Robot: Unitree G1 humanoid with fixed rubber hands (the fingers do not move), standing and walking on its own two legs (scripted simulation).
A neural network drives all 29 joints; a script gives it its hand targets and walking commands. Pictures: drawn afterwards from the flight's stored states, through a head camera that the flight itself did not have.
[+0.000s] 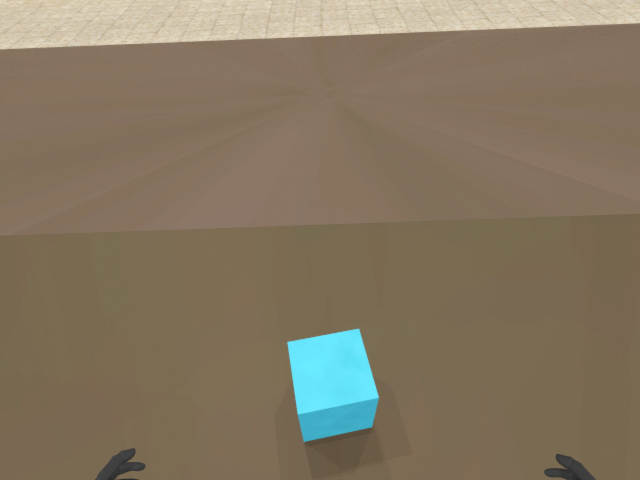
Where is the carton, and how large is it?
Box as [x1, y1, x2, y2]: [287, 329, 378, 441]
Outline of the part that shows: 358,329 287,342 297,412 304,441 370,427 372,424 378,396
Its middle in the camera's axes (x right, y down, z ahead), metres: +0.04 +0.44 +1.13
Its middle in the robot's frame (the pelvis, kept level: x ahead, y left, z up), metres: +0.47 +0.02 -0.66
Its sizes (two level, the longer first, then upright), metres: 0.210 0.200 0.250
